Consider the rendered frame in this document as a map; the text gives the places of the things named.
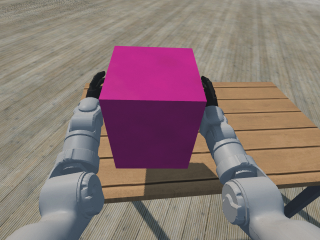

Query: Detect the robot left forearm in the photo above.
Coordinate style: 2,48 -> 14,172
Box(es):
38,97 -> 104,215

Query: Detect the robot left hand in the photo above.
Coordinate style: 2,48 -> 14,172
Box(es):
85,71 -> 106,99

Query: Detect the right robot upper arm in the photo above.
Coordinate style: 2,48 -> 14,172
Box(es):
222,176 -> 320,240

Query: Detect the left robot upper arm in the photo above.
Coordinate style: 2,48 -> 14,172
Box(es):
5,171 -> 105,240

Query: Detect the table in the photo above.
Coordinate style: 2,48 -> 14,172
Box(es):
80,82 -> 320,219

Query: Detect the robot right hand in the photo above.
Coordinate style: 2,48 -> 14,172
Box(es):
201,76 -> 219,107

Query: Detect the carton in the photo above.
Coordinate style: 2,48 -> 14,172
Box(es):
98,46 -> 207,169

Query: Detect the robot right forearm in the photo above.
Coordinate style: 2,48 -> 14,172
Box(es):
199,105 -> 285,209

